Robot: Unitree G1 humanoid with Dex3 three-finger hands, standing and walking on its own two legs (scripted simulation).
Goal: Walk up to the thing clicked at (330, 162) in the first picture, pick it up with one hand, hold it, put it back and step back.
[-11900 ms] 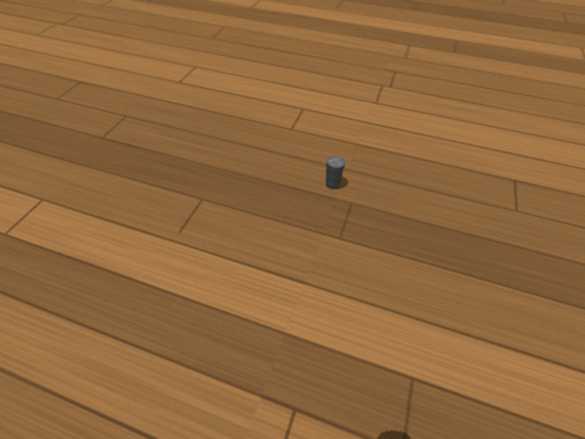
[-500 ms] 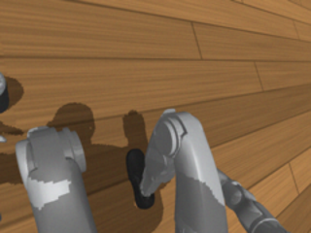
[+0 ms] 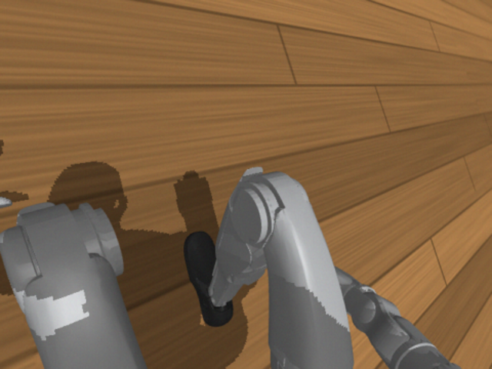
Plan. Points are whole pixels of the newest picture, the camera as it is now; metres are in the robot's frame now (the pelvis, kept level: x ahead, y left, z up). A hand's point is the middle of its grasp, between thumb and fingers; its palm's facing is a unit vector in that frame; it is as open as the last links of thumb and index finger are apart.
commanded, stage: close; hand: left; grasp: from the side
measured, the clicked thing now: out of the picture +0.43 +0.30 -0.21
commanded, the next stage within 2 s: settle in 0.50 s
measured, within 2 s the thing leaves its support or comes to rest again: leaves its support in 0.90 s
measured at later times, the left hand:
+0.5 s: hand out of the picture +0.43 +0.30 -0.17, palm faces +0.42 -0.91 +0.00, open 10.9 cm
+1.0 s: hand out of the picture +0.43 +0.30 -0.15, palm faces +0.40 -0.92 +0.00, open 11.2 cm
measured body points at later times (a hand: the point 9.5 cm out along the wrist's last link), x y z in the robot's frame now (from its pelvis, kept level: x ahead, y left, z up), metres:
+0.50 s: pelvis +0.00 +0.00 +0.00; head +0.23 +0.19 +0.34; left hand +0.40 +0.34 -0.17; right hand +0.17 -0.24 -0.03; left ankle +0.09 +0.12 -0.25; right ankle +0.16 -0.13 -0.25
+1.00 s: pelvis +0.00 +0.00 +0.01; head +0.23 +0.19 +0.34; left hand +0.40 +0.35 -0.15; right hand +0.17 -0.25 -0.03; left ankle +0.09 +0.12 -0.25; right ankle +0.16 -0.13 -0.25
